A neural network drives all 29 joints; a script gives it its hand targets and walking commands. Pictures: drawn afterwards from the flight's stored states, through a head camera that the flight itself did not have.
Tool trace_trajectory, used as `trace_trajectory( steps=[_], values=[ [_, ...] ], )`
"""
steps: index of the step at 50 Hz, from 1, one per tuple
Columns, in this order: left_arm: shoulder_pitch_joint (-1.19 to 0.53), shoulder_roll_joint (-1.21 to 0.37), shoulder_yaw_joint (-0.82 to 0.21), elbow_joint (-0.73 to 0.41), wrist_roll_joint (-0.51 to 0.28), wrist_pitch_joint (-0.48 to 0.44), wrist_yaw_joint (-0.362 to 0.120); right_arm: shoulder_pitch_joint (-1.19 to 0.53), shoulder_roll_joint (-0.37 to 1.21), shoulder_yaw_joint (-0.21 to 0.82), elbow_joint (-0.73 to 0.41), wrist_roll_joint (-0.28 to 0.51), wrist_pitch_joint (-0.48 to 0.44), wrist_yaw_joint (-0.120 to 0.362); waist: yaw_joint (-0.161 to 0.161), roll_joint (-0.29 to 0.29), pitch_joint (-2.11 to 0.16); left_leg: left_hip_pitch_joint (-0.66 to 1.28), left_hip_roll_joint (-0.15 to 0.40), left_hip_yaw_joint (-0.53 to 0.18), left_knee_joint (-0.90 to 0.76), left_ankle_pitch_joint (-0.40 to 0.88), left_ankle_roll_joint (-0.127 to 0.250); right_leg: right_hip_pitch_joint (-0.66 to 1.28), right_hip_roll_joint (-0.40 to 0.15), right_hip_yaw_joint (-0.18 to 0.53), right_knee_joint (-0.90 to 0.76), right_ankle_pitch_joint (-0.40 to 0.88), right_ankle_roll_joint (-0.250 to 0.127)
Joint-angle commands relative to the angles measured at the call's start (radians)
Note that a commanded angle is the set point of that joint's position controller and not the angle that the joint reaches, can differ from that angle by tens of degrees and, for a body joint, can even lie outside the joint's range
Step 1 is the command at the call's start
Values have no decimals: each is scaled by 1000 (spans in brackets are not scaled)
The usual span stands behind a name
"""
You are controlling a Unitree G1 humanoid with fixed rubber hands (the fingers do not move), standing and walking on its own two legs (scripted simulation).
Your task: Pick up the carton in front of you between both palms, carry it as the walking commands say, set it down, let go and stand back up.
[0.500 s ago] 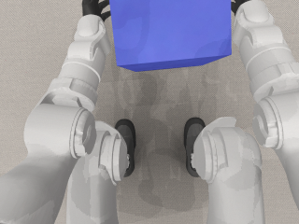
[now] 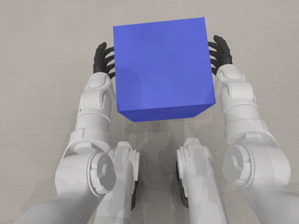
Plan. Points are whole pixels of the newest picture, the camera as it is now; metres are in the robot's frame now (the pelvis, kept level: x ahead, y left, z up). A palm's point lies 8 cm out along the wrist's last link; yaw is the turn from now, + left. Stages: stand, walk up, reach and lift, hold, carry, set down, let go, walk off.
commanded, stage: reach and lift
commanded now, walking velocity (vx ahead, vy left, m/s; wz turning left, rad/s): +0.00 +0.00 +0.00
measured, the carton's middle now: (161, 80) +0.50 -0.03 -0.13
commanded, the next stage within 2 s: none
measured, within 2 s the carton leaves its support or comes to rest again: neither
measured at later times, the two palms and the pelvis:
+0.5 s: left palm (71, 58) +0.46 +0.13 +0.09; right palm (250, 50) +0.46 -0.17 +0.08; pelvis +0.04 +0.00 +0.13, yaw -1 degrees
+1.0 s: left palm out of the picture +0.42 +0.14 +0.25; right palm out of the picture +0.42 -0.16 +0.24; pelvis +0.09 +0.00 +0.27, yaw -2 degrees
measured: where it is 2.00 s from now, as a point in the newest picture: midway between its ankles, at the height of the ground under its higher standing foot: (157, 192)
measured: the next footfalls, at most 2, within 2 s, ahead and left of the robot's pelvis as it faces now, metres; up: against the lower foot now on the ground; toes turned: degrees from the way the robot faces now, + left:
none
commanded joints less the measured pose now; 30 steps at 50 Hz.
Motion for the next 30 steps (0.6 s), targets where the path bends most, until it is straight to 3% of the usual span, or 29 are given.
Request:
trace_trajectory(
  steps=[1,10,17,30],
  values=[
    [-671,-1017,-444,0,-69,-3,-239,-567,1061,351,-28,78,-3,248,-24,-38,-905,420,-106,123,-259,21,37,595,94,-115,-263,25,-29],
    [-539,-1091,-585,-101,-113,14,-250,-479,1135,496,-175,139,10,253,-22,-48,-1072,639,-108,104,-377,152,28,808,102,-111,-368,170,-13],
    [-410,-1130,-696,-166,-155,27,-258,-349,1177,590,-235,176,20,243,-21,-42,-1045,762,-106,81,-474,205,21,947,108,-91,-461,234,-9],
    [-166,-1144,-705,-146,-124,15,-269,-124,1228,612,-231,149,5,230,-6,-45,-823,988,-92,34,-712,208,35,1188,101,-37,-701,239,-16]
  ],
)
